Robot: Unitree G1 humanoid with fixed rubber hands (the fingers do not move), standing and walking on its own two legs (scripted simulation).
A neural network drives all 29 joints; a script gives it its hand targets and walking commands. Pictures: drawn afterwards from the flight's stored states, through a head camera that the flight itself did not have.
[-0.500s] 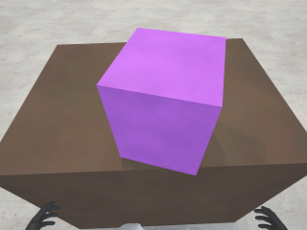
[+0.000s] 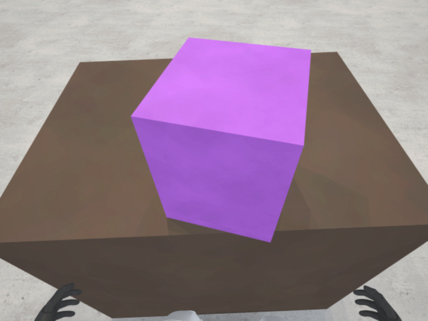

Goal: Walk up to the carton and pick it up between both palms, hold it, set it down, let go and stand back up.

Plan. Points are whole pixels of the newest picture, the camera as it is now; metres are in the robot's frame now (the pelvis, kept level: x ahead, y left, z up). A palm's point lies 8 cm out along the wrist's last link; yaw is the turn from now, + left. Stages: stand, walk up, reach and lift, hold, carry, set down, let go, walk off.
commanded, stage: walk up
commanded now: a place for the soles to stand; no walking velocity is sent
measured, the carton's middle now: (230, 142) +0.37 +0.00 +0.15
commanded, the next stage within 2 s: none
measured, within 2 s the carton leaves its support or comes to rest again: neither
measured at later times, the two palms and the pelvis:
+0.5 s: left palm out of the picture +0.10 +0.34 -0.06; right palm out of the picture +0.13 -0.29 -0.08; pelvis +0.00 +0.00 +0.00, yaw +1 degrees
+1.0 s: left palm out of the picture +0.07 +0.36 -0.07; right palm out of the picture +0.13 -0.27 -0.09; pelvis -0.02 +0.02 -0.01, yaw +3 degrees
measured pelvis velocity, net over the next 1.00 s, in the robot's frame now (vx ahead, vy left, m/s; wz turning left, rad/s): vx -0.02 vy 0.02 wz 0.05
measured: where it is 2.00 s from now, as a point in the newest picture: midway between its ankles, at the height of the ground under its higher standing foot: outside the picture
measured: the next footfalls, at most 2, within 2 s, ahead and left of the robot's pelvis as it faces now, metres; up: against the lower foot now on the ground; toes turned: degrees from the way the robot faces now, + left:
left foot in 1.30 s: +0.03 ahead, +0.20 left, +0.00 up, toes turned +6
right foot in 1.48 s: +0.06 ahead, -0.05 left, +0.00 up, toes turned +4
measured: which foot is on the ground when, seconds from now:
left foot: down 0.00-1.00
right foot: down 0.00-1.00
